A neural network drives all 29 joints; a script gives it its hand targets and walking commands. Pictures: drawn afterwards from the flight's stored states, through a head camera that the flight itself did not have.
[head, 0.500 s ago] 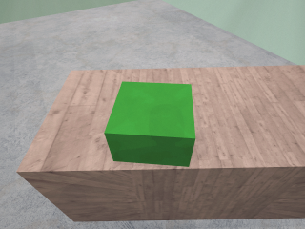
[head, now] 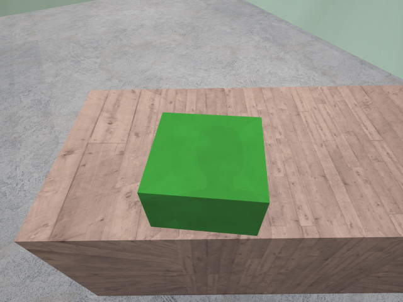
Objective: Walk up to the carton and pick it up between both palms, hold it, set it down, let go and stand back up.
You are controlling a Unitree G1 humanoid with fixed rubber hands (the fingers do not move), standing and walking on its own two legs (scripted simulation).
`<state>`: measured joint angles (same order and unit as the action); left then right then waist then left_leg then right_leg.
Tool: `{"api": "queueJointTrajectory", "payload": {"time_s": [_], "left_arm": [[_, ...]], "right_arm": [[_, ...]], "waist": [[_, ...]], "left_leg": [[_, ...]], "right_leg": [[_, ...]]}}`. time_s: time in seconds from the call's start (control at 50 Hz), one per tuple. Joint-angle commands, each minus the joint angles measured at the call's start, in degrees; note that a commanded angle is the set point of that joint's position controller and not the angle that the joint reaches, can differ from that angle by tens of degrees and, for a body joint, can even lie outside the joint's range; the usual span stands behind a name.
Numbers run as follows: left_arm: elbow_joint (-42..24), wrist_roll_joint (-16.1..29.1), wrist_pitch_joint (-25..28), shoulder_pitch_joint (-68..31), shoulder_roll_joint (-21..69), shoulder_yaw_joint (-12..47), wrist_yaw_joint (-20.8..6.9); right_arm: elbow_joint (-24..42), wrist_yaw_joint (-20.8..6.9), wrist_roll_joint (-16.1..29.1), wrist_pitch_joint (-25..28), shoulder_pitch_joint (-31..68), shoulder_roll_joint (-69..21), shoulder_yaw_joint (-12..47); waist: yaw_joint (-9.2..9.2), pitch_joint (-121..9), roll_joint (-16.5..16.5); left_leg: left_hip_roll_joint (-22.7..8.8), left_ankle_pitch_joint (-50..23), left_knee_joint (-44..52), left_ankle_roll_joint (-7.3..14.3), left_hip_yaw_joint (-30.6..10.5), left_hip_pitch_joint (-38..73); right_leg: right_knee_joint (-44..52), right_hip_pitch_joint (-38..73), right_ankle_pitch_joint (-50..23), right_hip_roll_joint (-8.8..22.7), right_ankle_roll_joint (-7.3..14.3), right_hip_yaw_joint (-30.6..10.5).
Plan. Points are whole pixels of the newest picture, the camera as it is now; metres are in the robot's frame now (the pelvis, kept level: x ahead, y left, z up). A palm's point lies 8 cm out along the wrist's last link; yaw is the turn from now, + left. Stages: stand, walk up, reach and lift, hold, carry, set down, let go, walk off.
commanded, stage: stand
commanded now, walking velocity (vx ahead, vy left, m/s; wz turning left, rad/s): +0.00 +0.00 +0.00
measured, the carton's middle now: (207, 170) +0.45 +0.01 -0.05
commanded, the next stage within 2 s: none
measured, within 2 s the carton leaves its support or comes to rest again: neither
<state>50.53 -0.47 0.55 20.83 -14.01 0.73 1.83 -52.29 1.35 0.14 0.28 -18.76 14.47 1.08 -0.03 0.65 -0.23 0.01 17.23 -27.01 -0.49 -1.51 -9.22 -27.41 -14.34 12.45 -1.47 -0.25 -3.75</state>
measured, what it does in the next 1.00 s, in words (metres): stands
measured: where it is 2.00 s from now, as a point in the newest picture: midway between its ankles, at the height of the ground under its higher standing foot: outside the picture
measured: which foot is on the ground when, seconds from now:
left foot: down 0.00-1.00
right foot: down 0.00-1.00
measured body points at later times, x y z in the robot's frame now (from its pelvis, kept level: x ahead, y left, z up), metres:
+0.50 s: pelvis +0.00 +0.00 +0.00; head +0.00 +0.00 +0.45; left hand +0.02 +0.26 -0.14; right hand +0.01 -0.26 -0.14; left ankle -0.03 +0.13 -0.74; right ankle +0.02 -0.12 -0.74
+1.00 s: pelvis +0.00 +0.00 +0.00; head +0.00 +0.00 +0.45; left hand +0.00 +0.25 -0.15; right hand +0.00 -0.25 -0.15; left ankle -0.03 +0.13 -0.74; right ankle +0.02 -0.12 -0.74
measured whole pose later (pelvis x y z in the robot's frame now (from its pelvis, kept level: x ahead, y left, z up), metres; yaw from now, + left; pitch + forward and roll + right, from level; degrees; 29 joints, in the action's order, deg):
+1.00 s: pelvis +0.00 +0.00 +0.00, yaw -1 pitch -1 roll +0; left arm 57.1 -0.6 -0.1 20.4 -12.4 0.7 2.3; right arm -56.7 2.0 0.1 -0.1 -20.1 12.6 0.8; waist 0.1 1.3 0.0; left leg 0.1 16.0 -24.6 -0.3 -0.5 -7.3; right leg -25.7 -13.1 11.3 -1.1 -0.7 -4.6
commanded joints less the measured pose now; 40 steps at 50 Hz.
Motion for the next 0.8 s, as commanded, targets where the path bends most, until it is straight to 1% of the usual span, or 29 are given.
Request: {"api": "queueJointTrajectory", "payload": {"time_s": [0.0,0.02,0.06,0.08,0.1,0.12,0.16,0.18,0.2,0.22,0.24,0.3,0.32,0.34,0.36,0.38,0.42,0.44,0.46,0.48,0.5,0.52,0.56,0.58,0.62,0.66,0.68,0.76,0.78], "left_arm": [[-1.74,0.09,0.55,3.46,-7.19,-2.05,0.74],[-1.55,-0.09,0.48,3.6,-6.77,-1.93,0.74],[-1.32,-0.03,0.36,2.7,-7.06,-2.06,0.81],[-1.36,-0.08,0.34,2.92,-6.81,-2.0,0.8],[-1.17,0.02,0.42,2.68,-7.3,-2.02,0.8],[-1.23,0.02,0.44,2.23,-6.89,-1.9,0.77],[-0.96,-0.01,0.42,1.93,-6.77,-1.95,0.83],[-0.75,-0.1,0.46,1.62,-7.08,-2.06,0.81],[-0.42,0.07,0.46,1.69,-6.87,-1.85,0.8],[-0.37,0.0,0.38,1.77,-6.87,-2.0,0.82],[-0.54,-0.11,0.31,0.96,-7.26,-2.12,0.84],[-0.26,-0.05,0.26,1.43,-6.87,-1.89,0.83],[-0.17,-0.02,0.28,0.67,-7.89,-2.25,0.82],[-0.12,0.0,0.31,0.76,-7.49,-2.24,0.82],[0.0,0.1,0.25,0.85,-6.9,-1.91,0.81],[0.55,-0.01,0.19,0.68,-6.96,-1.99,0.8],[0.99,-0.09,0.06,1.51,-6.2,-1.87,0.67],[1.37,-0.1,0.08,1.46,-6.64,-1.81,0.7],[1.54,-0.15,0.06,1.87,-6.78,-2.07,0.67],[1.76,-0.11,0.11,2.14,-6.3,-1.92,0.71],[1.62,0.0,0.21,1.5,-7.0,-2.12,0.77],[1.79,-0.02,0.24,1.23,-7.07,-2.2,0.82],[1.94,-0.08,0.17,2.09,-6.34,-1.73,0.8],[2.07,-0.11,0.05,1.3,-6.41,-1.71,0.87],[2.6,-0.13,0.06,2.54,-5.9,-1.61,0.77],[2.7,-0.13,0.09,1.43,-6.87,-2.03,0.86],[2.6,-0.1,0.11,2.02,-6.58,-1.99,0.78],[3.08,-0.09,0.14,2.49,-5.79,-1.8,0.8],[3.38,-0.06,0.09,2.59,-6.05,-1.79,0.85]], "right_arm": [[1.77,0.78,0.15,0.38,-3.79,7.17,-1.55],[1.87,0.85,0.06,0.31,-2.91,7.27,-1.52],[1.69,0.82,0.17,0.13,-3.69,6.85,-1.52],[1.78,0.83,0.07,0.13,-3.57,7.32,-1.61],[1.73,0.89,-0.05,0.2,-2.67,7.32,-1.55],[1.55,0.98,-0.06,0.29,-3.15,7.3,-1.61],[1.27,0.94,0.08,0.3,-2.27,7.03,-1.54],[1.08,0.97,-0.03,0.32,-2.31,6.59,-1.35],[1.04,0.95,0.0,0.32,-2.58,6.77,-1.35],[0.92,0.93,-0.02,0.31,-2.46,7.16,-1.57],[0.77,0.91,-0.1,0.33,-2.9,6.86,-1.33],[0.59,0.88,-0.16,0.36,-2.41,7.21,-1.48],[0.5,0.86,-0.1,0.35,-3.03,6.69,-1.48],[0.29,0.88,-0.01,0.47,-2.75,6.65,-1.57],[0.4,0.79,0.24,0.41,-2.31,7.15,-1.57],[0.15,0.88,0.11,0.31,-2.33,6.52,-1.51],[-0.36,0.96,-0.05,0.22,-3.32,6.58,-1.54],[-0.73,0.95,-0.12,0.25,-3.41,5.77,-1.36],[-0.7,0.92,-0.16,0.22,-3.57,6.13,-1.47],[-0.66,0.94,-0.27,0.24,-3.21,6.52,-1.73],[-0.92,0.94,-0.21,0.24,-3.63,6.09,-1.65],[-1.09,0.9,-0.25,0.28,-3.93,6.25,-1.68],[-1.51,0.91,-0.25,0.15,-4.21,5.88,-1.83],[-1.48,0.92,-0.3,0.16,-4.55,5.81,-1.61],[-1.54,0.92,-0.27,0.08,-3.93,6.18,-1.82],[-1.67,0.83,-0.24,0.12,-4.31,5.44,-1.76],[-1.74,0.85,-0.12,0.08,-4.77,5.6,-1.64],[-2.24,0.95,-0.12,0.18,-4.86,5.4,-1.8],[-2.09,0.96,-0.15,0.21,-4.9,5.44,-1.83]], "waist": [[0.12,0.15,1.11],[0.23,1.29,-0.03],[-0.4,1.43,1.22],[0.0,1.07,-0.21],[0.09,1.0,1.33],[-0.1,0.37,-0.42],[-0.06,1.69,-0.7],[-0.35,2.17,1.22],[-0.23,1.89,0.36],[-0.01,2.66,0.74],[-0.44,2.73,0.24],[0.27,1.76,-0.95],[-0.21,1.63,-0.17],[0.24,1.42,0.34],[0.2,1.31,-0.27],[0.0,3.56,0.88],[0.11,4.3,-0.61],[0.24,4.35,0.94],[0.63,3.76,0.88],[0.24,2.76,-0.14],[0.09,3.55,0.66],[0.05,3.02,0.22],[0.23,3.66,1.11],[-0.16,4.38,1.13],[0.49,5.06,0.91],[-0.02,5.17,-0.61],[0.17,4.43,0.38],[0.36,4.27,-0.45],[0.25,4.46,0.84]], "left_leg": [[-5.01,-14.17,4.11,1.31,-3.81,-0.41],[-4.93,-13.57,3.81,1.32,-3.49,-0.45],[-4.71,-12.2,4.19,1.14,-3.23,-1.48],[-4.58,-12.02,4.49,1.07,-3.03,-0.64],[-4.91,-13.61,4.45,1.23,-3.55,-0.01],[-4.89,-13.49,4.37,1.17,-3.3,0.36],[-4.79,-11.52,4.94,1.05,-3.43,-0.61],[-4.87,-11.54,5.03,1.13,-3.46,-0.1],[-4.71,-11.65,5.06,1.06,-3.21,0.0],[-4.72,-10.08,5.5,0.89,-3.08,-0.42],[-4.62,-9.32,5.66,0.77,-3.15,-1.04],[-4.68,-7.67,6.05,1.01,-3.23,-1.11],[-4.75,-7.08,6.56,1.05,-3.21,-1.37],[-4.79,-6.6,6.62,1.16,-3.25,-1.31],[-4.59,-5.32,6.68,1.32,-3.2,-1.9],[-4.55,-5.44,7.04,1.25,-2.95,-2.01],[-4.46,-4.07,7.24,1.07,-3.14,-2.96],[-4.53,-4.47,7.55,1.12,-3.21,-2.96],[-4.36,-3.74,7.13,1.13,-3.17,-2.19],[-4.45,-2.86,7.19,1.38,-3.28,-1.51],[-4.38,-3.92,7.18,1.22,-3.14,-2.16],[-4.51,-3.65,7.22,1.19,-3.1,-1.72],[-4.13,-1.32,7.19,1.24,-2.98,-2.64],[-4.65,-1.62,7.61,1.3,-3.46,-2.7],[-4.46,-0.97,7.18,1.36,-3.26,-2.7],[-4.23,-1.33,7.87,1.11,-3.14,-3.5],[-4.2,-1.33,7.66,1.22,-3.4,-3.07],[-4.17,-1.64,7.89,1.18,-3.28,-3.32],[-4.5,-1.77,7.71,1.31,-3.51,-2.89]], "right_leg": [[2.65,2.44,-14.22,5.17,0.4,-3.64],[3.08,2.18,-14.26,5.36,0.37,-3.59],[3.22,2.69,-13.88,5.23,0.54,-3.6],[3.11,2.91,-13.57,5.37,0.61,-3.8],[3.03,2.57,-14.51,5.39,0.54,-3.93],[3.35,3.04,-13.97,5.33,0.71,-3.95],[4.24,3.11,-12.64,5.54,0.57,-4.15],[4.08,2.64,-13.34,5.4,0.59,-4.12],[4.5,2.31,-13.15,5.33,0.52,-4.19],[4.75,2.35,-11.97,5.15,0.45,-3.9],[4.39,2.96,-11.72,5.19,0.64,-4.15],[4.92,3.13,-9.29,5.17,0.61,-4.74],[4.73,3.36,-8.67,5.26,0.73,-4.47],[4.95,3.69,-8.08,5.15,0.73,-4.28],[5.32,3.43,-7.32,5.02,0.65,-4.56],[5.49,1.95,-7.42,5.04,0.36,-4.57],[6.03,2.26,-6.3,5.13,0.2,-4.48],[6.0,2.49,-5.62,5.09,0.14,-4.59],[6.31,1.95,-3.97,5.01,0.14,-4.76],[6.28,2.03,-3.45,5.05,0.41,-4.87],[6.13,2.32,-4.59,5.12,0.32,-4.71],[5.91,2.3,-4.49,5.21,0.52,-4.9],[6.71,1.38,-1.14,4.9,0.03,-4.72],[6.17,1.18,-1.4,5.06,0.31,-4.87],[7.03,0.27,-0.54,5.14,0.37,-4.95],[6.63,0.46,-0.79,5.19,0.48,-4.89],[6.53,0.73,-0.66,5.0,0.34,-4.73],[6.28,1.13,-1.28,4.92,0.14,-4.77],[6.25,0.83,-1.52,5.17,0.08,-4.67]]}}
